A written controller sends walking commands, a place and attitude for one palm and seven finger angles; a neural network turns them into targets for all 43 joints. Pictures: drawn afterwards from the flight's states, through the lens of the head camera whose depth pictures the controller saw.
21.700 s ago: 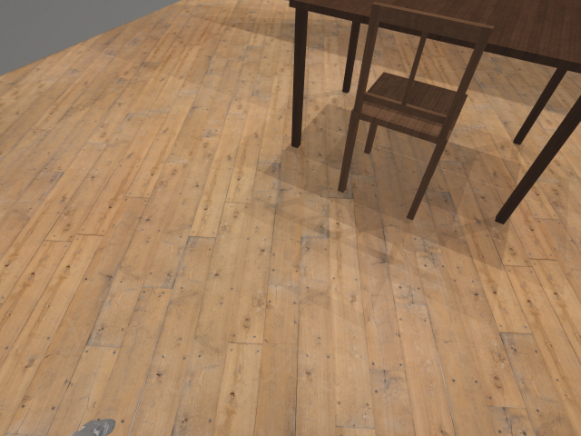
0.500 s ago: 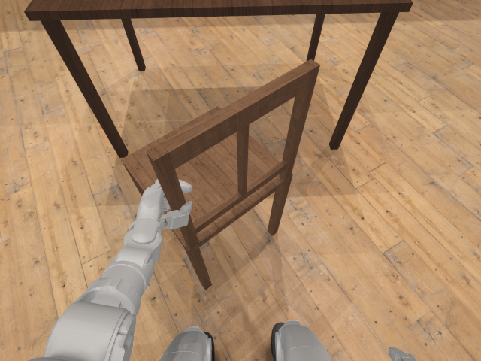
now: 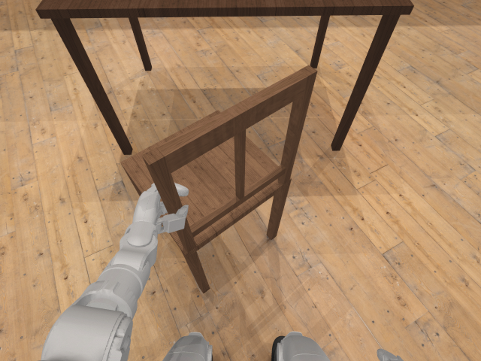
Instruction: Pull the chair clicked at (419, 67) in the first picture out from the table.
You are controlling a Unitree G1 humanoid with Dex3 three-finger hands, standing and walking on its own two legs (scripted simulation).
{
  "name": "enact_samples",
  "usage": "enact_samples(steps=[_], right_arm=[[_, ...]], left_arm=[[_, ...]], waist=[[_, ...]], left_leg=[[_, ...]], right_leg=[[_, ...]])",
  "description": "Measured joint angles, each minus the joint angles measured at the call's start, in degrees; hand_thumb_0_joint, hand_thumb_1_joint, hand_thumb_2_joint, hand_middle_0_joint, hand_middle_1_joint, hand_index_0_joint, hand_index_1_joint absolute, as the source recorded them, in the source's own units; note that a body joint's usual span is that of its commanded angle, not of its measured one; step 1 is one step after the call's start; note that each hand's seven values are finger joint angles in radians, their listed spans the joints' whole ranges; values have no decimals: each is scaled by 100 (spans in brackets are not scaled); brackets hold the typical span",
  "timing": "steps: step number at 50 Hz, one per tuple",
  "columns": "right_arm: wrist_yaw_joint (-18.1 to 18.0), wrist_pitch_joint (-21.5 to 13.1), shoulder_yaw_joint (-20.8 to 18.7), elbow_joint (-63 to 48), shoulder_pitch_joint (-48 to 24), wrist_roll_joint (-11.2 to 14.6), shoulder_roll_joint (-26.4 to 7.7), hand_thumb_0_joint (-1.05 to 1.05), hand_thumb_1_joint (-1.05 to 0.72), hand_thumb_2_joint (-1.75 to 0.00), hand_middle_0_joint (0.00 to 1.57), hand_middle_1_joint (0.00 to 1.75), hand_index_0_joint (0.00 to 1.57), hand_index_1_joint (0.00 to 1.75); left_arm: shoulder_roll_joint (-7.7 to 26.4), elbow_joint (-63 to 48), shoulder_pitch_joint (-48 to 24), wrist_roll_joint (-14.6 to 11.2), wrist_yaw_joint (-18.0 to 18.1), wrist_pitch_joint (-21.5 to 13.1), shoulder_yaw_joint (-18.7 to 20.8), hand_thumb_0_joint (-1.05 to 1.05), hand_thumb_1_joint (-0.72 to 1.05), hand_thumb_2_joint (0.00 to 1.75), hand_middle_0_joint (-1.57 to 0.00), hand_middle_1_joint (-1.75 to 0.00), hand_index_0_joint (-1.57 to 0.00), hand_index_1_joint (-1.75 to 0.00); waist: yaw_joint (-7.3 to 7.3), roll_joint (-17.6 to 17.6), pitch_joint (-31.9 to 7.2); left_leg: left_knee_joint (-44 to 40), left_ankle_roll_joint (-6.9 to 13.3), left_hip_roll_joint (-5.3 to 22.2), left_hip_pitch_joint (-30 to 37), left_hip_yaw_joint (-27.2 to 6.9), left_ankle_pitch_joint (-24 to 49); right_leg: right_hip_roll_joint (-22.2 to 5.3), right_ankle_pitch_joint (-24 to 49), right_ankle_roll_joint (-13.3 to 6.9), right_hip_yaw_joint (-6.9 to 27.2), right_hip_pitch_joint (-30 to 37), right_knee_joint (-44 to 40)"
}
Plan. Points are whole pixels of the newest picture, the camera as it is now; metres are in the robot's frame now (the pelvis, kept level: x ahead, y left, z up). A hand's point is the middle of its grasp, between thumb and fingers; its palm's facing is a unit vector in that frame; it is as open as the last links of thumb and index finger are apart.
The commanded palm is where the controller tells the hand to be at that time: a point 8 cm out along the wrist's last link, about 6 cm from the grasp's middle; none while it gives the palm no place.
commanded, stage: step backward, pulling the chair out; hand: left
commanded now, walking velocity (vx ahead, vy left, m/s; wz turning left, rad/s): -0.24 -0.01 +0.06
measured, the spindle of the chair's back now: (239, 167) +0.51 +0.02 -0.08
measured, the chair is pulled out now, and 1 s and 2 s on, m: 0.44 0.44 0.45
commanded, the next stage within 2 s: stop walking, hand still on the chair in 1.56 s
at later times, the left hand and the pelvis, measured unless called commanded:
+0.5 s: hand (179, 216) +0.37 +0.14 -0.05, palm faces +0.03 -0.97 -0.22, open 6.0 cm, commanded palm +0.37 +0.19 -0.04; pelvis +0.02 -0.01 +0.00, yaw +1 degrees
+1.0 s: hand (179, 216) +0.37 +0.14 -0.05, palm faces +0.03 -0.97 -0.22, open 6.0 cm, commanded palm +0.37 +0.19 -0.04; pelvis +0.01 +0.00 +0.00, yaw +1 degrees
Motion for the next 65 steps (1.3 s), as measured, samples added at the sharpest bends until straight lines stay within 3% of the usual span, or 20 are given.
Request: enact_samples(steps=[4, 8, 10, 21, 29, 40, 47, 58, 65], right_arm=[[26, 11, 39, -60, -41, 37, 78, 0, -90, -90, 21, 30, 20, 30], [24, 20, 39, -45, -85, 44, 20, 0, -90, -90, 21, 30, 20, 30], [7, 34, 31, -25, -69, 37, -51, 0, -90, -90, 21, 30, 20, 30], [-56, 127, 22, -99, -86, 40, 28, 1, -90, -90, 21, 30, 20, 30], [-65, 184, 29, -167, -291, 50, 27, 0, -90, -90, 21, 30, 20, 30], [-47, 178, 20, -208, -152, 49, 69, 0, -90, -90, 21, 30, 20, 30], [-47, 195, -6, -93, -122, 68, -37, 0, -90, -90, 21, 30, 20, 30], [-32, 166, 30, -135, -86, 52, 111, 1, -90, -90, 21, 30, 20, 30], [-12, 136, 26, -110, -158, 72, 30, 0, -90, -90, 21, 30, 20, 30]], left_arm=[[79, -46, 27, -32, -22, 29, 38, 2, 59, 76, -13, -116, -45, -138], [61, -27, 104, -63, 11, -6, 100, 2, 58, 77, -14, -116, -45, -138], [2, 2, 124, -51, 36, -24, 95, 2, 58, 78, -14, -116, -45, -138], [-62, -209, 330, -16, 9, -82, -96, 2, 59, 77, -14, -117, -45, -139], [-68, -148, 319, -53, 56, -38, -29, 3, 58, 77, -13, -116, -46, -138], [7, -228, 323, -12, 25, -35, -59, 2, 58, 77, -14, -117, -46, -138], [-36, -183, 318, -25, 74, -48, -29, 2, 58, 78, -14, -117, -46, -138], [29, -179, 235, -5, 35, 1, -58, 2, 59, 76, -14, -118, -45, -138], [5, -114, 205, -24, 74, 0, 0, 3, 58, 77, -14, -117, -46, -138]], waist=[[-7, 11, -30], [-112, -9, -106], [-142, 9, -131], [88, 54, -155], [-4, 12, -203], [74, 3, -199], [-51, 10, -181], [46, -21, -145], [-73, -7, -161]], left_leg=[[39, -67, 50, -70, -56, -13], [59, 34, -53, -103, -57, -294], [-50, 42, -76, -50, -55, -58], [-170, -69, 31, 96, -5, -28], [-231, -68, -39, 98, -4, 22], [-196, -104, 54, 44, -6, 9], [-208, -69, -39, 64, -21, 30], [-188, -91, 64, 48, -5, 36], [-145, -65, -16, -4, -36, 41]], right_leg=[[43, -134, -65, -60, -89, 118], [-57, -217, -68, -62, -137, 180], [-102, -240, -41, -84, -99, 176], [-13, -244, -32, -68, 38, 24], [-84, -268, -32, -66, 4, 69], [9, -229, -67, -71, -37, 38], [-85, -253, -38, -83, -8, 62], [20, -164, -53, -72, -4, -20], [-63, -214, -52, -96, -51, 74]])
